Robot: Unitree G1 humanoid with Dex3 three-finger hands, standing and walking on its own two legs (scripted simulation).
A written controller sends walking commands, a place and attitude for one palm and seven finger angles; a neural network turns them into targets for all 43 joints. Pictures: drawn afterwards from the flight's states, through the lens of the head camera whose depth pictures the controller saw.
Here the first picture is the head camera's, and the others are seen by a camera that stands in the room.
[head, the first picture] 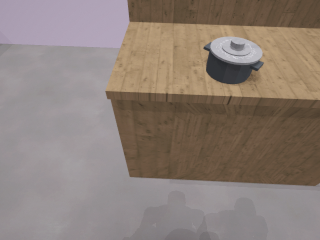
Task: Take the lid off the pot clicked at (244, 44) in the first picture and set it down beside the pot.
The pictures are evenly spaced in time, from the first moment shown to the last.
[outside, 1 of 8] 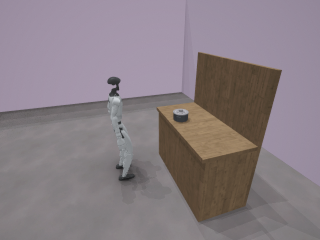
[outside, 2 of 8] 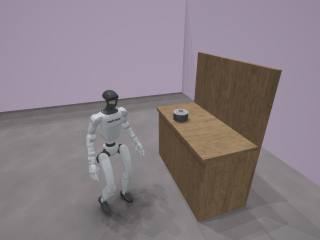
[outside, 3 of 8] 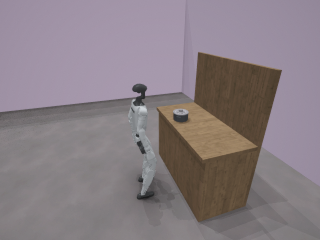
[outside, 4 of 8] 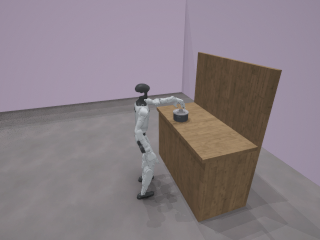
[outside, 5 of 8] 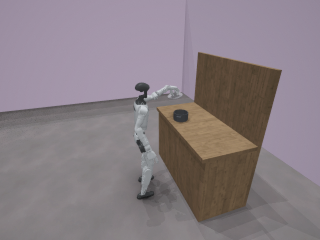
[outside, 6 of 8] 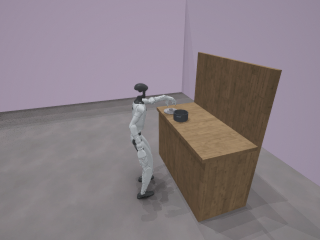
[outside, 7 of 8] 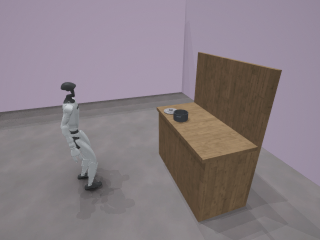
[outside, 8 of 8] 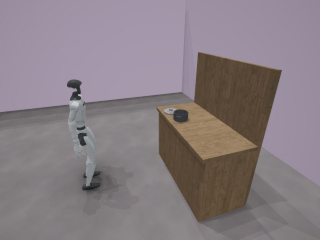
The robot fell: no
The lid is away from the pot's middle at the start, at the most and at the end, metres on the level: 0.01 0.24 0.24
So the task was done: yes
